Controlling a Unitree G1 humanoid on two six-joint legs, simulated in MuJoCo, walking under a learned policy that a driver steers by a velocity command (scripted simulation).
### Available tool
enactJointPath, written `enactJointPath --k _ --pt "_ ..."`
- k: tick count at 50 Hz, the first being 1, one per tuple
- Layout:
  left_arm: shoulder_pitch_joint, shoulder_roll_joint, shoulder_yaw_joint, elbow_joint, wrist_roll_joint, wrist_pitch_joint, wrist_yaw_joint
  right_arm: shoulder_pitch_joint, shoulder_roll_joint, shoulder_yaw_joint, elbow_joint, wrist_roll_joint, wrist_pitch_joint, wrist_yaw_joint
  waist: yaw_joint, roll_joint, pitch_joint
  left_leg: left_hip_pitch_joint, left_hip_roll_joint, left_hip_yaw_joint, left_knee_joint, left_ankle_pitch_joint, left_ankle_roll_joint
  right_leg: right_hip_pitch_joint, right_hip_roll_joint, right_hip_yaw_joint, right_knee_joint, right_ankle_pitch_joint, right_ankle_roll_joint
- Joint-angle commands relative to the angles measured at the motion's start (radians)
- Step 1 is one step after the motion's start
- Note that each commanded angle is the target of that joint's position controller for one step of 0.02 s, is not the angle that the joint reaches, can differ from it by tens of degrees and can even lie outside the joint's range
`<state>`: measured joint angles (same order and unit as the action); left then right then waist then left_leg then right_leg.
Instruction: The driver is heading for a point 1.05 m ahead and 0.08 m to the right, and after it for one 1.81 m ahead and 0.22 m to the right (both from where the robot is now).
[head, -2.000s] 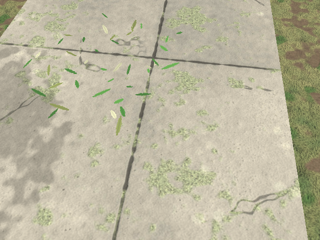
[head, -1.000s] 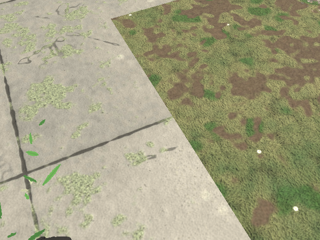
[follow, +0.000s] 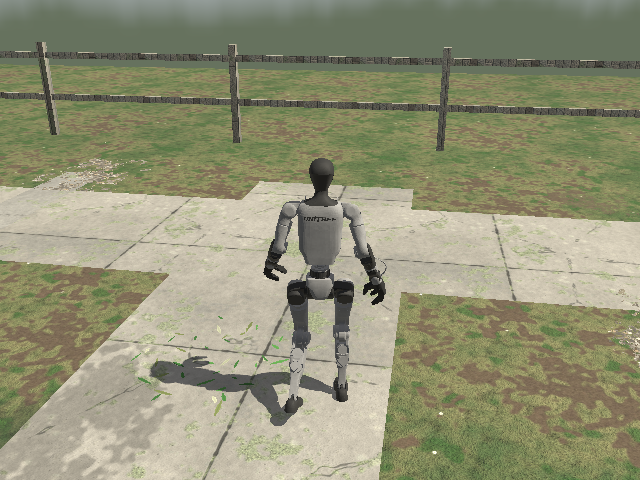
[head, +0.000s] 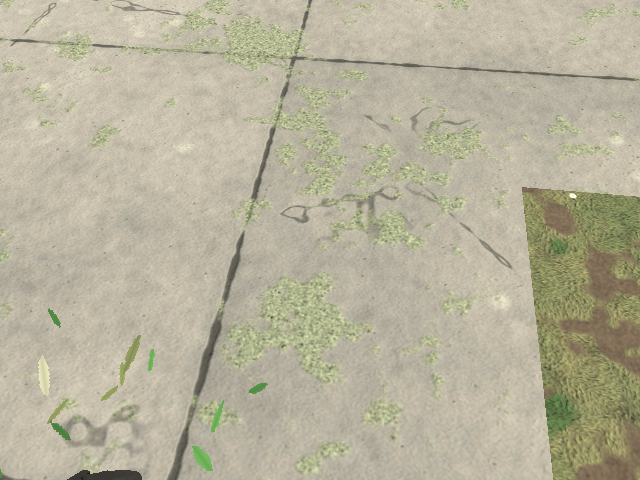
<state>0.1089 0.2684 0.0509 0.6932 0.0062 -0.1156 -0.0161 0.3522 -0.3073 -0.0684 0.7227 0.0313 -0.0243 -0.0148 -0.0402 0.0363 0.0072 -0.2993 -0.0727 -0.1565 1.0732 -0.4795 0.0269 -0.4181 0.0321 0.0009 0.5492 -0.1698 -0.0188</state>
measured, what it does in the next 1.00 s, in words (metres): walks ahead: left foot, then right foot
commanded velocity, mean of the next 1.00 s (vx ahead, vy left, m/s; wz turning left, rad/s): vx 0.50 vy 0.00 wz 0.00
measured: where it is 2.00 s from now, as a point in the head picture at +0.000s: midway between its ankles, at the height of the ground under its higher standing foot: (339, 278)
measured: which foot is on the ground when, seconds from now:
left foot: up 0.00-0.40, down 0.42-0.96, up 0.98-1.00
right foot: down 0.00-0.44, up 0.46-0.94, down 0.96-1.00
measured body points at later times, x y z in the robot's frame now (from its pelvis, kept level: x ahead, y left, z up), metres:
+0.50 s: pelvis +0.26 +0.06 +0.00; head +0.29 +0.07 +0.45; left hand +0.24 +0.34 -0.13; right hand +0.49 -0.16 -0.07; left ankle +0.32 +0.16 -0.73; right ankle +0.12 -0.11 -0.65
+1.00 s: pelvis +0.54 +0.03 -0.01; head +0.58 +0.02 +0.44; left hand +0.74 +0.27 -0.10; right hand +0.56 -0.26 -0.14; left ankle +0.34 +0.17 -0.67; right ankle +0.63 -0.06 -0.73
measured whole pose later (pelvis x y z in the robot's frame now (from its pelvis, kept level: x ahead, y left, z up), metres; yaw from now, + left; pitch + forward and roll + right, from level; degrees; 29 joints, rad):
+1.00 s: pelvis +0.54 +0.03 -0.01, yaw -5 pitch +2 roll +1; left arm 0.10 0.29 0.05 0.72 -0.02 -0.06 -0.05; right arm 0.31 -0.29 -0.06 0.83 -0.01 -0.05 -0.02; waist -0.04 -0.01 0.04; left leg -0.10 0.03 0.08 0.85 -0.51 -0.03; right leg -0.52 0.03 -0.03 0.63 -0.16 -0.10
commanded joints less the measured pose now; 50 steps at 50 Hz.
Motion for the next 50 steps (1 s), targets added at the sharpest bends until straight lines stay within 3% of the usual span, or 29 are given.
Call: enactJointPath --k 1,2,4,8,12,15,17,19,20,21,22,23,24,25,26,27,29,31,37,40,43,45,46,47,48,49,50 --pt "0.143 0.118 0.037 -0.012 0.004 0.010 0.008 -0.086 -0.126 -0.027 -0.117 -0.017 -0.017 -0.001 0.106 -0.114 -0.035 -0.466 0.120 0.014 0.189 0.110 -0.017 0.424 -0.330 0.439 -0.286 -0.182 -0.159" --pt "0.133 0.101 0.029 -0.002 0.010 0.009 0.009 -0.090 -0.104 -0.027 -0.121 -0.016 -0.017 0.005 0.083 -0.133 -0.013 -0.422 0.142 0.013 0.150 0.143 -0.015 0.360 -0.296 0.363 -0.308 -0.099 -0.152" --pt "0.137 0.092 0.027 0.019 0.005 0.003 0.006 -0.069 -0.059 -0.018 -0.116 -0.005 -0.013 0.012 0.063 -0.152 -0.007 -0.370 0.150 0.032 0.083 0.158 -0.015 0.307 -0.265 0.275 -0.349 -0.020 -0.163" --pt "0.153 0.144 0.041 0.059 -0.009 -0.003 0.004 -0.148 -0.022 0.002 -0.140 -0.021 -0.015 0.018 0.062 -0.110 0.013 -0.395 0.166 0.057 -0.129 0.260 -0.029 0.311 -0.279 0.178 -0.399 0.124 -0.204" --pt "0.185 0.176 0.044 0.093 -0.023 0.013 0.006 -0.268 -0.003 0.018 -0.158 -0.019 -0.035 0.038 0.102 -0.104 0.029 -0.319 0.159 0.125 -0.368 0.440 -0.031 0.309 -0.243 0.066 -0.403 0.190 -0.176" --pt "0.247 0.194 0.046 0.129 -0.032 0.027 0.005 -0.348 -0.012 0.018 -0.182 -0.010 -0.041 0.048 0.128 -0.110 0.046 -0.287 0.138 0.149 -0.463 0.452 -0.019 0.359 -0.269 0.059 -0.386 0.201 -0.164" --pt "0.262 0.206 0.048 0.149 -0.038 0.039 0.006 -0.370 -0.028 0.013 -0.196 -0.008 -0.044 0.054 0.118 -0.123 0.054 -0.272 0.127 0.154 -0.509 0.401 0.007 0.411 -0.297 0.064 -0.357 0.248 -0.151" --pt "0.245 0.224 0.051 0.158 -0.042 0.050 0.011 -0.298 -0.059 -0.003 -0.179 -0.016 -0.046 0.054 0.055 -0.130 0.012 -0.134 0.089 0.187 -0.570 0.375 0.043 0.431 -0.292 0.034 -0.252 0.456 -0.125" --pt "0.242 0.214 0.046 0.161 -0.043 0.054 0.014 -0.175 -0.094 -0.025 -0.138 -0.022 -0.044 0.049 -0.010 -0.115 -0.064 0.053 0.060 0.210 -0.602 0.398 0.071 0.398 -0.253 -0.010 -0.104 0.586 -0.102" --pt "0.239 0.180 0.030 0.151 -0.029 0.051 0.018 -0.014 -0.147 -0.049 -0.096 -0.026 -0.040 0.038 -0.082 -0.083 -0.173 0.312 0.124 0.139 -0.573 0.414 0.108 0.259 -0.208 -0.049 0.113 0.495 -0.063" --pt "0.298 0.078 -0.005 0.108 -0.004 0.035 0.014 0.094 -0.255 -0.069 -0.085 -0.045 -0.032 0.026 -0.073 0.146 -0.310 0.667 0.391 -0.293 -0.605 0.316 0.245 -0.125 -0.068 -0.089 0.509 0.050 0.009" --pt "0.300 0.098 -0.005 0.120 -0.013 0.015 0.010 0.110 -0.211 -0.056 -0.079 -0.029 -0.031 0.029 -0.075 0.206 -0.394 0.698 0.472 -0.579 -0.745 0.213 0.313 -0.272 -0.014 0.055 0.687 -0.404 0.015" --pt "0.236 0.173 0.018 0.101 -0.042 0.005 0.002 0.048 -0.157 -0.035 -0.078 -0.024 -0.035 0.033 -0.067 0.139 -0.244 0.588 0.438 -0.455 -0.762 0.163 0.273 -0.368 -0.077 0.083 0.749 -0.361 0.004" --pt "0.174 0.170 0.017 0.087 -0.048 0.001 0.001 -0.011 -0.124 -0.025 -0.082 -0.023 -0.038 0.035 -0.044 0.098 -0.143 0.455 0.388 -0.312 -0.779 0.202 0.241 -0.369 -0.121 0.057 0.718 -0.273 -0.005" --pt "0.149 0.156 0.017 0.087 -0.033 0.004 0.004 -0.068 -0.098 -0.016 -0.080 -0.028 -0.041 0.039 -0.013 0.049 -0.075 0.327 0.343 -0.223 -0.813 0.270 0.222 -0.335 -0.149 0.047 0.656 -0.202 -0.001" --pt "0.159 0.151 0.021 0.093 -0.021 0.014 0.007 -0.106 -0.071 -0.009 -0.083 -0.035 -0.049 0.042 0.022 0.061 -0.046 0.236 0.311 -0.163 -0.846 0.345 0.209 -0.273 -0.175 0.058 0.603 -0.148 0.004" --pt "0.193 0.110 0.014 0.109 -0.018 0.035 0.006 -0.130 -0.071 -0.011 -0.072 -0.035 -0.062 0.043 0.059 0.066 -0.038 0.144 0.293 -0.099 -0.900 0.429 0.220 -0.199 -0.180 0.052 0.563 -0.093 0.023" --pt "0.169 0.093 0.011 0.104 -0.019 0.052 0.009 -0.123 -0.086 -0.018 -0.050 -0.038 -0.076 0.038 0.066 0.048 -0.015 0.127 0.295 -0.023 -0.933 0.488 0.226 -0.230 -0.183 0.058 0.502 -0.020 0.041" --pt "-0.011 0.066 -0.002 0.055 -0.025 0.048 -0.010 -0.066 -0.123 -0.027 0.013 -0.041 -0.081 0.017 0.001 0.016 0.047 0.160 0.282 0.163 -0.976 0.496 0.167 -0.227 -0.137 0.052 0.173 0.278 0.031" --pt "-0.085 0.065 -0.006 0.018 -0.026 0.048 -0.024 -0.025 -0.133 -0.032 0.050 -0.031 -0.073 0.012 -0.028 0.003 0.072 0.257 0.315 0.202 -0.963 0.501 0.151 -0.250 -0.124 0.043 0.087 0.285 0.009" --pt "-0.124 0.073 -0.004 -0.019 -0.023 0.048 -0.043 -0.011 -0.142 -0.039 0.075 -0.022 -0.052 0.006 -0.031 0.005 0.079 0.378 0.348 0.230 -0.896 0.598 0.127 -0.279 -0.109 0.015 0.042 0.173 -0.027" --pt "-0.092 0.097 0.008 -0.032 -0.021 0.050 -0.051 -0.029 -0.167 -0.046 0.074 -0.019 -0.035 -0.003 0.001 0.034 0.039 0.418 0.348 0.262 -0.778 0.899 0.101 -0.197 -0.062 -0.046 0.039 0.060 -0.060" --pt "-0.019 0.123 0.024 -0.022 -0.020 0.053 -0.051 -0.039 -0.178 -0.049 0.070 -0.019 -0.024 -0.010 0.043 0.049 -0.017 0.418 0.336 0.285 -0.658 1.078 0.083 -0.089 -0.021 -0.082 0.040 0.020 -0.081" --pt "0.129 0.167 0.053 0.014 -0.022 0.055 -0.044 -0.048 -0.171 -0.045 0.063 -0.021 -0.014 -0.018 0.121 0.031 -0.099 0.356 0.296 0.324 -0.455 1.142 0.051 0.116 0.027 -0.098 -0.002 0.050 -0.113" --pt "0.297 0.255 0.087 0.044 -0.026 0.062 -0.028 -0.026 -0.143 -0.029 0.039 -0.038 -0.017 -0.027 0.182 -0.074 -0.210 0.123 0.252 0.333 -0.149 0.892 0.008 0.430 -0.086 0.108 -0.010 0.083 -0.179" --pt "0.302 0.345 0.100 0.040 -0.039 0.060 -0.024 0.083 0.005 0.020 -0.005 -0.067 -0.048 -0.004 0.076 -0.324 -0.311 -0.340 0.028 0.251 0.200 -0.027 -0.064 0.780 -0.335 0.680 -0.107 -0.092 -0.384" --pt "0.334 0.254 0.076 0.026 -0.035 0.055 -0.022 -0.014 -0.080 0.007 0.000 -0.030 -0.088 0.013 0.155 -0.206 -0.390 -0.459 0.035 0.054 0.299 -0.099 -0.044 0.841 -0.357 0.822 -0.229 -0.200 -0.385"
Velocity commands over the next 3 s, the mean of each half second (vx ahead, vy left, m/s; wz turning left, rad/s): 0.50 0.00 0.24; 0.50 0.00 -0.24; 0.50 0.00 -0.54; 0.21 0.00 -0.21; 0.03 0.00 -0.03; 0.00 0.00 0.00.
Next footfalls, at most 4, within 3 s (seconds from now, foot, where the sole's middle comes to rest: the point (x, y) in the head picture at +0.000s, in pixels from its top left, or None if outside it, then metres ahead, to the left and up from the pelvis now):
0.42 left None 0.36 0.17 -0.76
0.96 right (356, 392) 0.67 -0.06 -0.76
1.42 left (288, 282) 0.98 0.09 -0.76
1.84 right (398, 265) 1.02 -0.19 -0.76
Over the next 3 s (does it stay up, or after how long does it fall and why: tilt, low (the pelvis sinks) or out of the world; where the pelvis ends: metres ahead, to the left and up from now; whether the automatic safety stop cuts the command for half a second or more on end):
stays up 1.02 -0.04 0.01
